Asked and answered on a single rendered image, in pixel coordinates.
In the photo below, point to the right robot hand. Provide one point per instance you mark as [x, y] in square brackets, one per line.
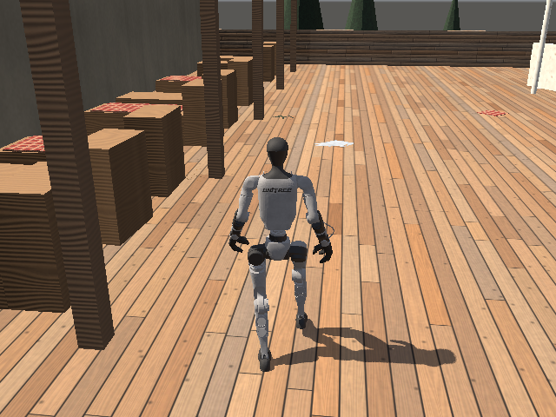
[328, 250]

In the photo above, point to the right robot upper arm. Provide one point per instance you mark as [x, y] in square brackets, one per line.
[306, 185]

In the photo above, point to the left robot hand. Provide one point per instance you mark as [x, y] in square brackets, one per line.
[241, 239]

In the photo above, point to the left robot forearm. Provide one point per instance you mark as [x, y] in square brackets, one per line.
[236, 228]

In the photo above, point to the right robot forearm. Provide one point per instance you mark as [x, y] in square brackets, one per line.
[320, 231]

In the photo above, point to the left robot upper arm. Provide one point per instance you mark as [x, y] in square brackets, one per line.
[246, 195]

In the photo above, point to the right robot thigh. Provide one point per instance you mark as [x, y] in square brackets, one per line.
[298, 253]

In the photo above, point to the robot torso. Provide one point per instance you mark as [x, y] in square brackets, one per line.
[277, 205]

